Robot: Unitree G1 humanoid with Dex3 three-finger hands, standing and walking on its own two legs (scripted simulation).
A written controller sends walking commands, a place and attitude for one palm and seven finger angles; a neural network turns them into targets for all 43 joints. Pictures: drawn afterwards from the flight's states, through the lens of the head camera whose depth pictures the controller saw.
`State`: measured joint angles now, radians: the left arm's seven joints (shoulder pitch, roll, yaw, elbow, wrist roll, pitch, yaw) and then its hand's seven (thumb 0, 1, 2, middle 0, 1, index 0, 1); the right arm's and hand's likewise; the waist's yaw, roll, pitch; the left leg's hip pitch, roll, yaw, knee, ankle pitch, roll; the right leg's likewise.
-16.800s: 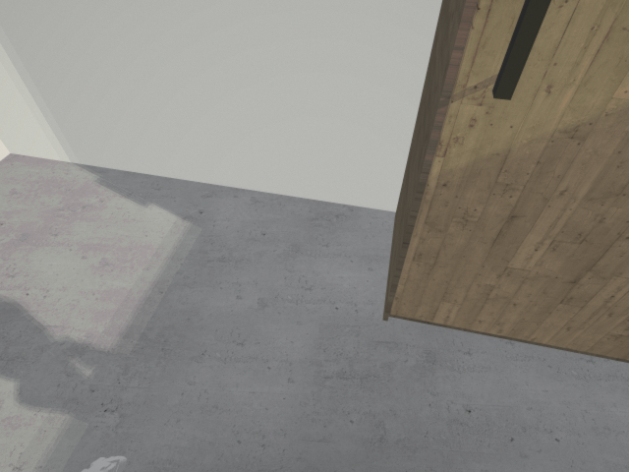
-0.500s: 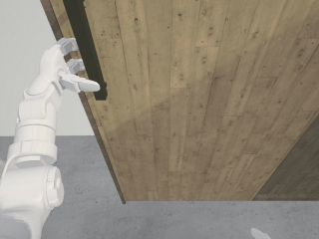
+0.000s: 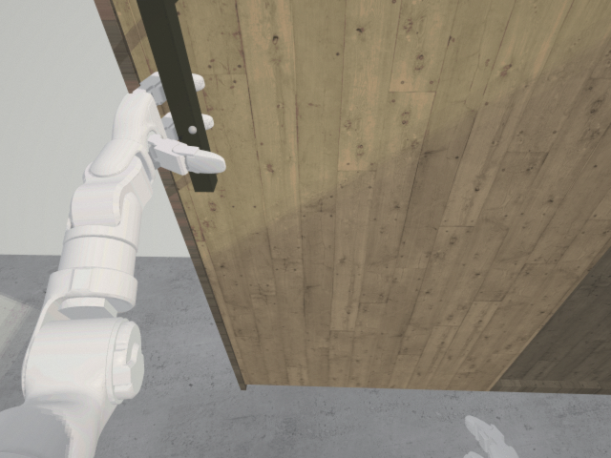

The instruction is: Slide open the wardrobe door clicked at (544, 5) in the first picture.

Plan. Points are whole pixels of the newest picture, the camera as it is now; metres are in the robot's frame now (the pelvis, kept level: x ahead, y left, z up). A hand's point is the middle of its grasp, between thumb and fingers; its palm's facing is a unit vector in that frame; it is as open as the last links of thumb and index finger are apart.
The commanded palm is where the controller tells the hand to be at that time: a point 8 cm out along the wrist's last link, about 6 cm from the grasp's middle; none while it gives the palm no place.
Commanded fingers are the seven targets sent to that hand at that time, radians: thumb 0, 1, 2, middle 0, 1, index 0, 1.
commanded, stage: slide the fingers in behind the handle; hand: left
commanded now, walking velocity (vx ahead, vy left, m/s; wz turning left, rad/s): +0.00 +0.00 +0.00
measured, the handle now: (190, 101) +0.48 +0.17 +0.26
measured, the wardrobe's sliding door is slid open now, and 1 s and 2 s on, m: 0.00 0.00 0.00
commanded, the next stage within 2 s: grip the handle and tug to test in 0.94 s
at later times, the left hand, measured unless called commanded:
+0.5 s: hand (202, 132) +0.43 +0.15 +0.24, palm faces +0.05 -1.00 -0.02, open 14.0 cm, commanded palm +0.41 +0.19 +0.25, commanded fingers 0.00 -0.50 0.30 -0.30 -1.20 -0.30 -1.20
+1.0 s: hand (202, 133) +0.43 +0.15 +0.24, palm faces +0.05 -1.00 -0.01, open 14.1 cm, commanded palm +0.40 +0.19 +0.25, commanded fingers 0.00 -0.50 0.30 -0.30 -1.20 -0.30 -1.20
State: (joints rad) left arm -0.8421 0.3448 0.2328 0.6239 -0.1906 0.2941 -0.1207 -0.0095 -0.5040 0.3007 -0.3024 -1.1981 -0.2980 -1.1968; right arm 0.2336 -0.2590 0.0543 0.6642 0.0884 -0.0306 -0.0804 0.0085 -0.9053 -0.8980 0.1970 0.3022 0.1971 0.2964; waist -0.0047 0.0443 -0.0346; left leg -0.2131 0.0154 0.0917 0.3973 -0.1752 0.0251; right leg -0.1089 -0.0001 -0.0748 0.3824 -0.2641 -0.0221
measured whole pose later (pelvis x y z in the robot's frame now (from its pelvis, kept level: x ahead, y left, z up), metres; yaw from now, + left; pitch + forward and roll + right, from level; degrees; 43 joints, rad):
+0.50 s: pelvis +0.00 +0.00 +0.00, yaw +1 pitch -1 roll +0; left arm -0.86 0.31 0.19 0.60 -0.18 0.32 -0.07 -0.01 -0.50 0.30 -0.31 -1.21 -0.30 -1.22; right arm 0.24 -0.27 0.04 0.69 0.08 -0.03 -0.09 0.01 -0.91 -0.90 0.20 0.30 0.20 0.30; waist 0.01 0.04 -0.03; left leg -0.21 0.02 0.07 0.40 -0.17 0.02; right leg -0.10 0.00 -0.09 0.38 -0.27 -0.03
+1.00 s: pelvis +0.00 +0.00 +0.00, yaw +0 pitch -1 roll +0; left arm -0.82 0.30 0.20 0.57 -0.19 0.31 -0.06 -0.01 -0.50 0.30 -0.30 -1.20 -0.28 -1.20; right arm 0.24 -0.26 0.05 0.68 0.08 -0.03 -0.08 0.01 -0.91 -0.90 0.20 0.30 0.20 0.30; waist 0.00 0.04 -0.03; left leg -0.20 0.01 0.08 0.40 -0.18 0.02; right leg -0.10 0.00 -0.08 0.38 -0.27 -0.02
